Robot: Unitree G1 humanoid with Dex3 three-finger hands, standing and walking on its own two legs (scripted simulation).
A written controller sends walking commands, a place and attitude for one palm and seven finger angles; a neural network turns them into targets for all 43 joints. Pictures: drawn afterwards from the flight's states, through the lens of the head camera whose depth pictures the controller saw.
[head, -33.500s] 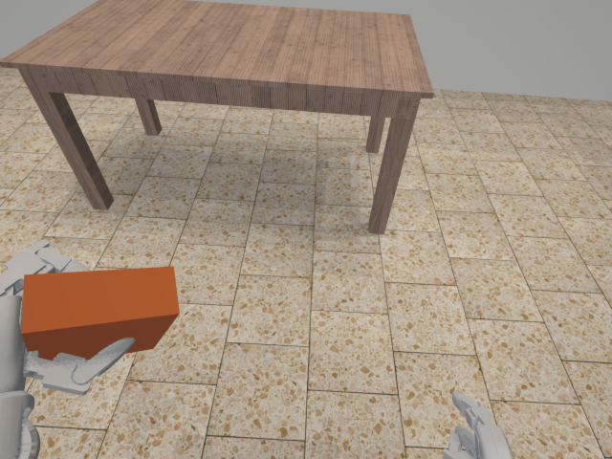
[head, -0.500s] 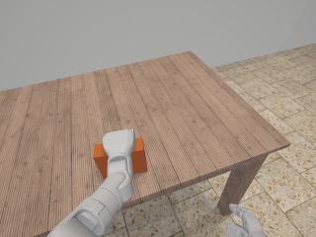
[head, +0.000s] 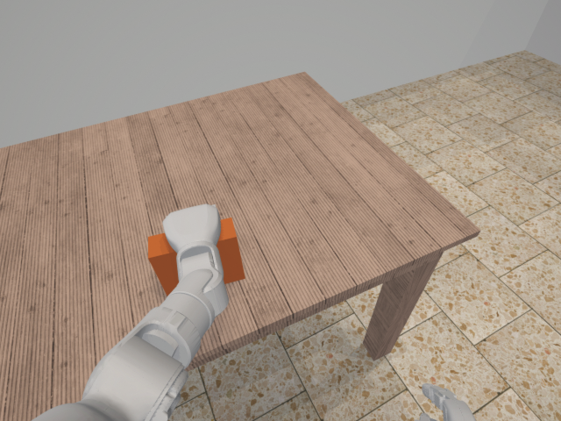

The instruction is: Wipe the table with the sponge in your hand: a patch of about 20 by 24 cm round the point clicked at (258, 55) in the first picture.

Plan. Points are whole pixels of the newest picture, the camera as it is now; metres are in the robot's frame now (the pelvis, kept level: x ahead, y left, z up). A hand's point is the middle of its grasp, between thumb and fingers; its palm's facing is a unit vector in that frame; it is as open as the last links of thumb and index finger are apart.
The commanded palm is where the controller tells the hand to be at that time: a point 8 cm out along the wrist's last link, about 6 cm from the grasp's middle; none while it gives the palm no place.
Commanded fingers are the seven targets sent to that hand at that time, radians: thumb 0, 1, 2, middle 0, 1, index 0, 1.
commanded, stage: wipe forward along the third lane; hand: left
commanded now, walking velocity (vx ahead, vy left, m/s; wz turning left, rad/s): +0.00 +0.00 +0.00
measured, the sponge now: (201, 265) +0.38 +0.17 -0.02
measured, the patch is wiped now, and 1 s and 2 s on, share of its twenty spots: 0.85 0.95 1.00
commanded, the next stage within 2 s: wipe back along the third lane in 1.26 s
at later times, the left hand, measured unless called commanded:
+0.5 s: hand (193, 227) +0.43 +0.18 +0.02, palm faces -0.09 -0.03 -1.00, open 9.3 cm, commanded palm +0.41 +0.20 +0.05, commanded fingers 0.00 0.10 1.30 -1.20 -1.60 -1.20 -1.60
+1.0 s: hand (180, 211) +0.47 +0.22 +0.02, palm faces -0.09 -0.02 -1.00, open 9.3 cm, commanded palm +0.46 +0.22 +0.05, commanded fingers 0.00 0.10 1.30 -1.20 -1.60 -1.20 -1.60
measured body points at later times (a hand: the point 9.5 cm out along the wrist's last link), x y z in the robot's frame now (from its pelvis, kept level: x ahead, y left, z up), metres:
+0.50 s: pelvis +0.00 +0.00 -0.01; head +0.04 -0.01 +0.44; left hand +0.43 +0.18 +0.07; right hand +0.09 -0.26 -0.14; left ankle +0.02 +0.15 -0.73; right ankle +0.01 -0.06 -0.73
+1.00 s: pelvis +0.00 +0.04 -0.01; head +0.07 +0.04 +0.43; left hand +0.47 +0.21 +0.07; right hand +0.06 -0.23 -0.14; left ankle +0.02 +0.15 -0.73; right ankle +0.01 -0.06 -0.73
